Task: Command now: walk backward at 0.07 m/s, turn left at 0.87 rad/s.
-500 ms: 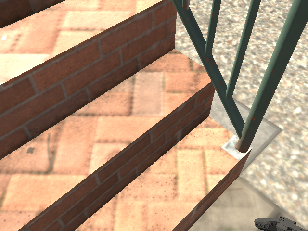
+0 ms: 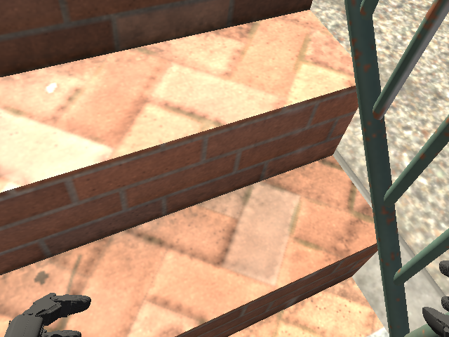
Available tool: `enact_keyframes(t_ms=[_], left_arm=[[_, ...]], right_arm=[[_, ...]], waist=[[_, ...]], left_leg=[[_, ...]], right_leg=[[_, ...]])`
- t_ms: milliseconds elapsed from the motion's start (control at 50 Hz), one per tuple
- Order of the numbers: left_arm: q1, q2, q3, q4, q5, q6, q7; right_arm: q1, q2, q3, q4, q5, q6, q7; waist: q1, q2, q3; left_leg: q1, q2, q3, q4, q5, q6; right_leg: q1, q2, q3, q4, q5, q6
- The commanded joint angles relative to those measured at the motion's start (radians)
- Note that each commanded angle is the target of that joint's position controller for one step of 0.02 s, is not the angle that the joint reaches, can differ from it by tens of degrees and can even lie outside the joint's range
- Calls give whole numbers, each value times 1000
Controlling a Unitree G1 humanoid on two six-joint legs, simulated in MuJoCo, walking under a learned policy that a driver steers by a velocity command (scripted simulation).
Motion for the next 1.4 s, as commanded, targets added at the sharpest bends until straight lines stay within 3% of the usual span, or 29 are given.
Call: enact_keyframes(t_ms=[20, 80, 120, 180, 220, 260, 320, 340, 400, 420, 440, 480, 520, 580, 640, 680, 700, 720, 740, 800, 840, 880, 920, 960, 1000, 1020, 1040, 1140, 1400], left_arm=[[556, 1, 12, 168, 52, 52, 25], [-60, 186, 49, 36, -98, 100, 61], [-249, 363, 111, -112, -105, 138, 83], [-41, 156, 66, -200, -64, 147, 34], [85, 1, 19, -228, -152, 59, -4], [103, -124, -70, -279, -124, -4, -39], [-82, -46, -93, -422, -12, 4, -3], [-238, -21, -96, -480, 19, 61, -9], [126, 38, -49, -385, -78, 103, 26], [297, 143, -25, -350, -56, 97, 19], [378, 165, 14, -184, -89, 79, 15], [322, -6, -4, -18, -36, 112, 24], [391, 22, -2, 89, 95, 111, -1], [194, -3, 4, 24, 26, 117, 17], [-191, 250, 69, -165, -84, 74, 61], [-203, 165, 79, -191, -129, 59, 44], [-316, 32, 48, -214, -130, 90, 11], [-88, 97, 45, -389, -64, 98, -24], [-223, -46, -7, -394, -56, 87, -7], [-449, -146, -90, -500, -30, 30, 51], [-869, -188, -131, -655, -43, 42, 77], [-825, -245, -150, -664, -92, 76, 38], [-494, -255, -166, -567, -93, 130, -28], [-517, -195, -131, -460, -61, 122, -30], [-413, -224, -128, -416, -26, 142, 24], [-139, -114, -65, -345, 31, 109, 48], [-178, -82, -30, -284, 52, 88, 69], [-552, -194, -41, -238, 13, 21, 78], [-449, -188, -44, -312, -21, 49, 19]], right_arm=[[-203, 221, 136, -221, -9, -59, -9], [-13, 94, 145, -210, -81, -11, 85], [151, -26, 117, -164, -50, -7, 96], [-12, -131, 51, -17, 27, 15, 79], [142, 126, 155, 220, -89, -21, 118], [334, -119, 58, 404, -177, -50, 101], [121, -205, -6, 280, -85, 13, 50], [133, -167, -8, 266, -25, -19, 20], [-129, -228, -59, 102, -59, -16, -9], [-138, -192, -53, 38, -47, -26, 8], [-266, -83, -30, 50, -68, -32, 47], [-97, 15, -26, 34, -62, -50, 21], [-53, 147, 57, -85, 2, -56, 3], [-111, 184, 131, -64, -32, -35, 33], [156, -45, 69, 19, -60, 9, 54], [481, -82, 36, 143, -74, 45, 39], [516, -101, -2, 199, -47, 18, 52], [127, -242, -10, 158, -83, -8, -11], [101, -235, -38, 121, -42, 2, -37], [580, 8, 64, 373, -107, -75, 21], [1094, -20, 35, 529, -170, -103, -28], [1037, 9, 13, 529, -138, -108, -67], [487, 40, 33, 327, -39, -121, -77], [277, 62, 47, 265, 8, -139, -28], [384, -7, -7, 330, 15, -101, 19], [270, -37, -51, 241, 36, -67, 33], [441, -7, -32, 209, 19, -24, 60], [684, -11, -44, 250, -97, 94, 41], [545, 158, 111, 23, -87, 64, -37]], waist=[[104, 162, -444], [-212, 277, -221], [-308, 153, -529], [-43, 495, -293], [60, 518, 255], [72, 369, 32], [55, 75, -322], [-13, 105, -226], [208, 187, -617], [260, -113, -729], [300, -482, -507], [85, -197, 82], [-61, -152, -170], [-77, 11, -162], [-289, 7, -482], [-342, 41, -531], [-432, 495, -324], [22, 628, -163], [-78, 450, -270], [-141, 90, -15], [-410, 246, -78], [-341, 255, -297], [5, -76, -463], [0, -215, -199], [-27, 175, -128], [126, -37, -176], [49, -213, -483], [-357, 157, -30], [-248, 47, -173]], left_leg=[[-895, 73, -97, 586, -128, 148], [-373, 203, 74, -114, 123, 56], [175, 279, -56, -967, 369, 90], [685, 272, -113, -2022, 1334, 160], [887, 465, -72, -2550, 1785, 273], [1341, 568, -13, -1655, 3082, 317], [1078, 450, 18, -1912, 2023, 265], [893, 408, -43, -1999, 2388, 292], [800, 365, -216, -1519, 2578, 213], [700, 216, -156, -1177, 2268, 69], [469, 19, -31, -938, 1124, 61], [-166, -87, 80, -71, 101, 199], [-942, -30, 133, 303, -162, 223], [-576, 25, 242, -46, 49, 211], [414, 54, 220, -1170, 788, 195], [769, 192, 13, -1785, 989, 317], [1032, 235, -21, -2277, 1517, 367], [1278, 379, -465, -1841, 1756, 484], [1086, 408, -385, -1839, 1706, 486], [1249, 408, -185, -1895, 1988, 351], [1951, 543, -364, -1710, 2787, 476], [1923, 567, -408, -1641, 2858, 436], [1302, 473, -330, -1721, 2440, 321], [483, 303, -248, -2097, 1972, 287], [442, 221, -124, -1940, 1913, 266], [106, 85, -73, -1354, 1206, 139], [-261, 13, -65, -747, 215, 89], [94, 72, 145, -628, 526, 87], [24, 133, 52, -1016, 719, 221]], right_leg=[[1057, -441, 162, 254, 1473, -191], [434, -226, -36, 153, 1524, -96], [386, -289, -16, 266, 1580, -181], [-68, -13, -66, 732, 0, -68], [-910, 217, -183, 1870, -1037, 36], [-1585, 203, -169, 2508, -1113, 22], [-1168, 14, -68, 1897, -687, -32], [-954, 14, -150, 1683, -703, -44], [-130, 30, 157, 629, -462, -83], [234, -94, 338, 437, -290, -121], [443, -70, 148, -129, 519, -64], [544, -186, -16, -631, 1245, -53], [1167, -341, -100, 369, 2457, -80], [620, -214, -267, 188, 1910, -8], [320, -183, -263, 403, 2409, 97], [216, -185, -128, 1025, 1808, 57], [-235, 90, -207, 1516, 43, 50], [-1045, 154, 129, 2014, -520, 90], [-997, 100, 193, 2175, -655, 11], [-1493, 106, -50, 2358, -924, -27], [-2092, 139, -57, 2531, -1317, 45], [-1832, 69, 130, 2404, -1298, -12], [-1002, -32, 235, 1557, -992, -76], [-175, 100, -77, 827, -549, 13], [123, 66, 37, 341, -256, -19], [564, -143, 345, 138, 607, -133], [894, -345, 483, 423, 1300, -182], [-205, -81, 73, 336, -55, -44], [-119, -182, 139, 929, -59, -52]])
